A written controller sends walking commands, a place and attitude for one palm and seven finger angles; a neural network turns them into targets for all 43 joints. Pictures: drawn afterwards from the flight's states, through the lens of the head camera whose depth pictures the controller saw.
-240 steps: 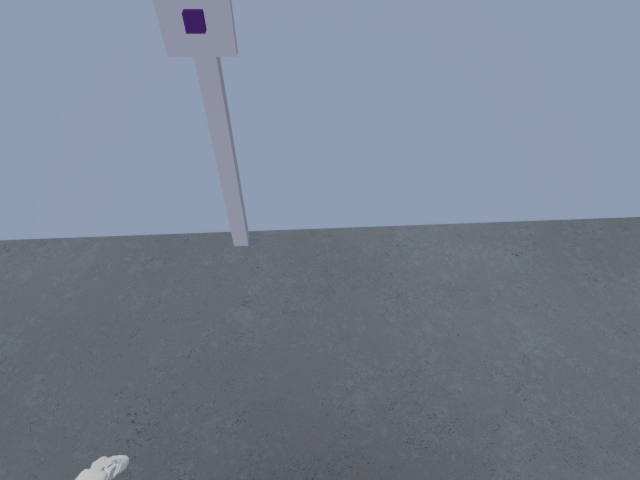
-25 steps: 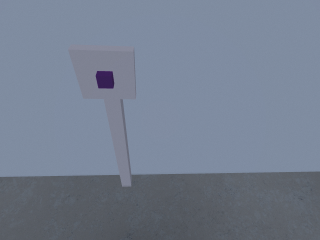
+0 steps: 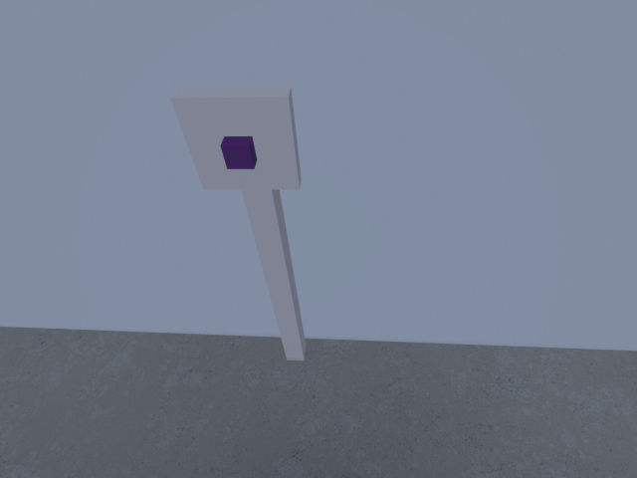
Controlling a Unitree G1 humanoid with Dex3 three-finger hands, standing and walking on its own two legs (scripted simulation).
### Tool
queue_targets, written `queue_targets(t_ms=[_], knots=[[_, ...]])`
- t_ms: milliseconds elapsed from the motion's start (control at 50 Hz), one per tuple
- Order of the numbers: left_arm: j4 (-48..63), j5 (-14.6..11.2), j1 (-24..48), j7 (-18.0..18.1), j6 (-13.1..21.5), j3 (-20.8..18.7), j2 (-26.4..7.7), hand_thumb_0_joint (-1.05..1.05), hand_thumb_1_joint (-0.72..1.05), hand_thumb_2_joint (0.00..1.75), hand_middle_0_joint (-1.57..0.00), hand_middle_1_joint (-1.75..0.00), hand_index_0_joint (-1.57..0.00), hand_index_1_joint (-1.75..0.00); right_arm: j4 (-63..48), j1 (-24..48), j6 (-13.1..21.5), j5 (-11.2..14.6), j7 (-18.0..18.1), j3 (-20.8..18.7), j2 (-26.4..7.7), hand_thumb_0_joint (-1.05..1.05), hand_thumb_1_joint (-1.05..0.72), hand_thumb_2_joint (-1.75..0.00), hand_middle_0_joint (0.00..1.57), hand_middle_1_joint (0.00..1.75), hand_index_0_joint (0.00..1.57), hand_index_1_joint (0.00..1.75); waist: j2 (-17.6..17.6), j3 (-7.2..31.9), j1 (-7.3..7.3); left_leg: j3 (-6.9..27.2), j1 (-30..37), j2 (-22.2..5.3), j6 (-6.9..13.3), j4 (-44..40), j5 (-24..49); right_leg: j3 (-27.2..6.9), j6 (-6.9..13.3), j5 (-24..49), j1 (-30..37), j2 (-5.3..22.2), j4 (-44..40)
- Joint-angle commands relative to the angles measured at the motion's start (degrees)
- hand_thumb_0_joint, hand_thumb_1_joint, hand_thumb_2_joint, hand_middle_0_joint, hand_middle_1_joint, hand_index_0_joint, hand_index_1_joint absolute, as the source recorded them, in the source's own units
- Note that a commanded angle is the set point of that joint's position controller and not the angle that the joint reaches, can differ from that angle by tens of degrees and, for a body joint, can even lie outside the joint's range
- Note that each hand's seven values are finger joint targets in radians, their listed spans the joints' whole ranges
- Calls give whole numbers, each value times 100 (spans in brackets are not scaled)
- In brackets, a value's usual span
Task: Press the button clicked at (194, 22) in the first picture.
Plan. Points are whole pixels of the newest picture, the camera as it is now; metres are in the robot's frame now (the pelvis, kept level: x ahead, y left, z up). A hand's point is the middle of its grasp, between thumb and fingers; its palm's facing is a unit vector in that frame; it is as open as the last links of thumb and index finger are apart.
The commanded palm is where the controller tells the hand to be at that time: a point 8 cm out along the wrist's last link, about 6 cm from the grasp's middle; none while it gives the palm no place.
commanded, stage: come to a stop and stand still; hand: left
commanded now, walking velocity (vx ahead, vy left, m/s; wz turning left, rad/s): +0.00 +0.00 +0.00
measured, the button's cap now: (239, 151) +0.57 +0.19 +0.11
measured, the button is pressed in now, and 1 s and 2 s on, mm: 0 0 0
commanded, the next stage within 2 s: look again from close up in 0.90 s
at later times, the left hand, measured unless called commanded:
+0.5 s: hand out of the picture +0.03 +0.23 -0.18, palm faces -0.04 -0.97 -0.24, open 7.3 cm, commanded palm none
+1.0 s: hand out of the picture -0.03 +0.17 -0.17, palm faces +0.06 -0.98 -0.20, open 7.3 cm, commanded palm none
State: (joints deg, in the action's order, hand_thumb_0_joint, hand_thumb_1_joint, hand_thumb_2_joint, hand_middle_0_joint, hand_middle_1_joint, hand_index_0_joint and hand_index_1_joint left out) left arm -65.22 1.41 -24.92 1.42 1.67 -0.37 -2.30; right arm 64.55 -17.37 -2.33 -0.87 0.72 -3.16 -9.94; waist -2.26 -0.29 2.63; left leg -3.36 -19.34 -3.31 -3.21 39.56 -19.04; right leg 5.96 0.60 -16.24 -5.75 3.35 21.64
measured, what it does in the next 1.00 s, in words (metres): steps on the spot: left foot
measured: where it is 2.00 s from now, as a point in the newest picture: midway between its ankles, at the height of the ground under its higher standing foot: outside the picture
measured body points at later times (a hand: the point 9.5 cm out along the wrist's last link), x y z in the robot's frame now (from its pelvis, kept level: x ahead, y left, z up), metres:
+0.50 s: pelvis -0.01 +0.03 -0.01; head +0.02 +0.03 +0.44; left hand +0.04 +0.28 -0.16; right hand +0.02 -0.21 -0.17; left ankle +0.01 +0.15 -0.75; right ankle -0.06 -0.08 -0.73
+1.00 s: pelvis +0.00 +0.01 +0.00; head +0.03 -0.02 +0.45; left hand -0.03 +0.22 -0.15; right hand +0.02 -0.23 -0.17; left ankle +0.00 +0.15 -0.71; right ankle -0.04 -0.08 -0.75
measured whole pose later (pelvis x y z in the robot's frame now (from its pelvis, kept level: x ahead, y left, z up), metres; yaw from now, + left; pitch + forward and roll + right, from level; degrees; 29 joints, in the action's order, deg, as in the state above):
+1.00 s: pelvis +0.00 +0.01 +0.00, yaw -1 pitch +0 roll +1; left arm -64.1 1.2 -19.1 1.7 0.3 -0.8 -5.2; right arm 63.9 -12.1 -2.7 -0.3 1.4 -2.7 -11.5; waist -2.3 -3.8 2.0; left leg -2.2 -19.0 -2.4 -2.6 41.9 -21.0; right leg 6.1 1.9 -16.3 -7.5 2.0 24.1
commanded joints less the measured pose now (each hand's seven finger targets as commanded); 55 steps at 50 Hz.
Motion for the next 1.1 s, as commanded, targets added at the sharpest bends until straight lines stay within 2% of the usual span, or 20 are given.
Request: queue_targets(t_ms=[0,60,100,140,300,400,460,520,560,580,600,620,700,820,960,980,1000,1020,1060,1080], knots=[[16,-13,-72,115,15,-217,-1066,0,90,90,-20,-30,-20,-30,-265,-47,260,64,34,94,19,0,-90,-90,20,30,20,30,1384,-320,-234,-243,883,139,114,-1556,968,-697,365,2442,-515,884,-2],[-26,-48,-327,126,-58,-133,-678,0,90,90,-20,-30,-20,-30,-95,-283,386,38,147,32,-511,0,-90,-90,20,30,20,30,20,109,-217,352,1952,-778,514,-1349,3143,-408,-51,858,-1100,364,358],[-26,-6,-185,133,-112,-123,-612,0,90,90,-20,-30,-20,-30,-110,-143,344,19,172,30,-571,0,-90,-90,20,30,20,30,-7,-344,-248,359,1528,-891,592,-1420,2881,-372,-109,348,-1183,246,206],[-68,-38,-32,118,-175,-113,-733,0,90,90,-20,-30,-20,-30,-95,-3,344,40,194,91,-476,0,-90,-90,20,30,20,30,-666,-452,-239,451,1262,-810,651,-1848,3021,-213,-183,305,-829,249,388],[-10,-41,123,46,-293,-127,-964,0,90,90,-20,-30,-20,-30,-161,172,328,26,281,9,-657,0,-90,-90,20,30,20,30,-346,-192,-273,588,1549,-971,690,-1903,3683,-170,-248,541,-734,159,559],[386,-2,653,-26,-403,-264,-1042,0,90,90,-20,-30,-20,-30,-219,100,288,-50,322,-123,-884,0,-90,-90,20,30,20,30,-533,-9,-378,1135,1471,-1655,1301,-2233,3441,-494,-161,-1295,-1460,163,2380],[479,-7,676,-68,-395,-284,-973,0,90,90,-20,-30,-20,-30,-317,484,246,-97,242,-120,-872,0,-90,-90,20,30,20,30,-699,-48,-254,882,986,-1445,1185,-2312,2223,-430,-116,-1034,-1170,119,1958],[276,-5,206,-62,-254,-272,-1065,0,90,90,-20,-30,-20,-30,-311,638,229,-40,156,-63,-710,0,-90,-90,20,30,20,30,-150,53,27,385,233,-814,661,-1809,578,-321,-140,395,41,62,117],[344,-6,523,-6,-125,-279,-1706,0,90,90,-20,-30,-20,-30,-400,536,167,31,62,103,-179,0,-90,-90,20,30,20,30,1570,-285,-119,-126,-168,-45,201,-959,-529,-1925,284,-1067,-416,1329,-1307],[454,-25,706,5,-142,-281,-1810,0,90,90,-20,-30,-20,-30,-414,578,134,-16,10,77,-313,0,-90,-90,20,30,20,30,1345,-532,-105,-56,-78,-108,203,-697,-657,-2088,492,-1825,-841,1527,-1602],[480,-18,718,29,-100,-310,-1767,0,90,90,-20,-30,-20,-30,-389,715,107,-53,7,58,-379,0,-90,-90,20,30,20,30,1632,-935,10,60,-288,-131,232,-346,-489,-2266,458,-1628,-1047,1419,-1735],[433,-21,725,39,-74,-276,-1634,0,90,90,-20,-30,-20,-30,-312,594,114,-56,23,57,-458,0,-90,-90,20,30,20,30,1377,-1142,-61,172,-410,-144,251,-137,-311,-2220,449,-1050,-959,1409,-1649],[441,-56,671,42,-10,-232,-1447,0,90,90,-20,-30,-20,-30,-48,17,146,-12,21,78,-321,0,-90,-90,20,30,20,30,630,-605,-177,217,-446,-48,183,333,-60,-1388,553,1298,-67,1247,-967],[308,-44,261,122,-7,-280,-1434,0,90,90,-20,-30,-20,-30,-250,188,66,39,69,44,-437,0,-90,-90,20,30,20,30,899,-125,-64,303,-729,-20,31,813,-201,-1182,740,4055,652,1461,-276],[277,23,370,125,-61,-279,-1392,0,90,90,-20,-30,-20,-30,-383,473,81,72,42,59,-273,0,-90,-90,20,30,20,30,1264,-319,-98,107,27,18,92,-82,-171,-1104,798,3114,-165,1335,-294],[707,55,521,138,95,-93,-2327,0,90,90,-20,-30,-20,-30,-1305,717,103,-90,-97,46,-1062,0,-90,-90,20,30,20,30,1060,-672,-540,507,-49,206,318,-271,-324,-1309,655,3296,-335,1152,-72],[820,37,692,204,106,-271,-1834,0,90,90,-20,-30,-20,-30,-1310,355,233,-73,-47,46,-623,0,-90,-90,20,30,20,30,591,437,-510,320,342,138,362,-880,101,-1041,511,2527,-222,1232,554],[838,8,641,227,33,-269,-1523,0,90,90,-20,-30,-20,-30,-1178,273,288,-92,-14,85,-358,0,-90,-90,20,30,20,30,461,753,-422,291,654,219,313,-1227,899,-770,366,2376,-103,873,852],[869,-59,334,187,-24,-187,-1341,0,90,90,-20,-30,-20,-30,-1206,196,348,-44,73,82,-685,0,-90,-90,20,30,20,30,128,885,-287,635,1068,-212,482,-976,2644,-435,119,1921,-370,420,1019],[891,-22,190,173,-79,-174,-1233,0,90,90,-20,-30,-20,-30,-1286,103,348,-62,94,75,-792,0,-90,-90,20,30,20,30,266,814,-254,740,1109,-460,563,-782,3176,-299,95,1470,-600,329,964]])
